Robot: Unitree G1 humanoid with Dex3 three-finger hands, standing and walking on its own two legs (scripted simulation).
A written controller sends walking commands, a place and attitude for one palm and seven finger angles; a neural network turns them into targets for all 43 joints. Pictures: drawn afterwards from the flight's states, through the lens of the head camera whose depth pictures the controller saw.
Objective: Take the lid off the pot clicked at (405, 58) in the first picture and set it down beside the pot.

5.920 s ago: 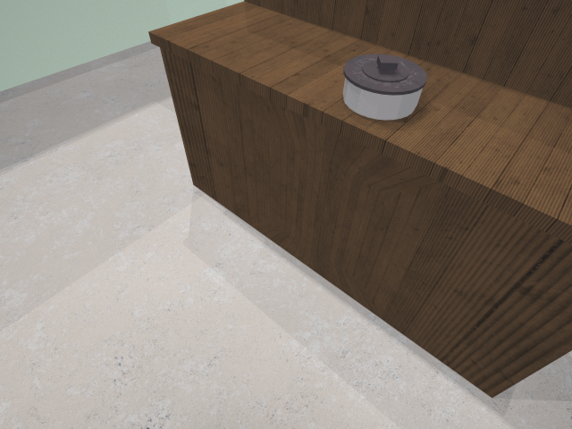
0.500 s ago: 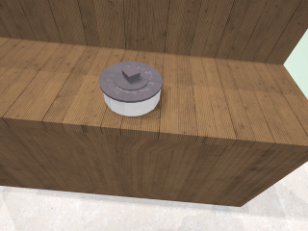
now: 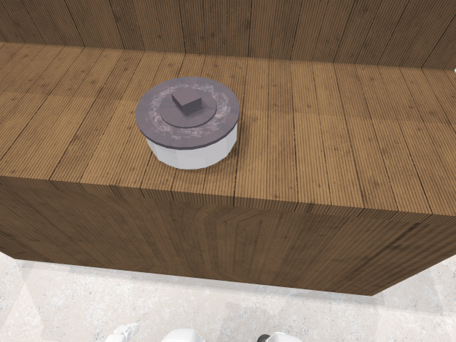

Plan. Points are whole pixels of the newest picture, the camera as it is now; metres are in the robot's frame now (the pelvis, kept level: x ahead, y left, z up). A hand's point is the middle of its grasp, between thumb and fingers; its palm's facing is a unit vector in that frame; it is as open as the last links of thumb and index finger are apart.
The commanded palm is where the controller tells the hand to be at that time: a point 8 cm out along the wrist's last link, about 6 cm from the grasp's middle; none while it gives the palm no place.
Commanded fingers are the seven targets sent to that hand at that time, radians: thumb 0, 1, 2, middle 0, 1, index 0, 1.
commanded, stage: come to a stop and stand still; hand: left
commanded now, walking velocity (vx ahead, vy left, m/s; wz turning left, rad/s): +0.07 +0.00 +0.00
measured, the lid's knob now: (186, 99) +0.53 +0.11 +0.11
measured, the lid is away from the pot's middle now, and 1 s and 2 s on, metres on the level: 0.00 0.00 0.00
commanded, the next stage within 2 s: look again from close up in 0.50 s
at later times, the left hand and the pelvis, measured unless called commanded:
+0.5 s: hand out of the picture -0.06 +0.25 -0.16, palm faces -0.02 -0.96 -0.27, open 7.4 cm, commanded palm none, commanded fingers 0.00 0.90 0.90 -0.20 -0.30 -0.20 -0.30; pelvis -0.02 +0.05 +0.00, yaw -5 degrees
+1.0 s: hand out of the picture +0.01 +0.21 -0.16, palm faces -0.05 -0.97 -0.24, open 7.3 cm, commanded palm none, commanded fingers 0.00 0.90 0.90 -0.20 -0.30 -0.20 -0.30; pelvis -0.01 +0.04 +0.01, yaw -4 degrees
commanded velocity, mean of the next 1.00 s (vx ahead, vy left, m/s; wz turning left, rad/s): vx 0.04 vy -0.07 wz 0.00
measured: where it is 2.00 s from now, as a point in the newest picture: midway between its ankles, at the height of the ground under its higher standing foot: outside the picture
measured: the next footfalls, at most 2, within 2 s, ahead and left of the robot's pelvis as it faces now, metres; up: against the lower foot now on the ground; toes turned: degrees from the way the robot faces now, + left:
left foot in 0.12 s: +0.02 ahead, +0.14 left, +0.00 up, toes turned -1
right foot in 0.34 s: +0.05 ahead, -0.05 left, +0.00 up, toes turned -6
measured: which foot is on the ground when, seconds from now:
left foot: up 0.00-0.10, down 0.12-1.00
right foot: down 0.00-0.20, up 0.22-0.32, down 0.34-1.00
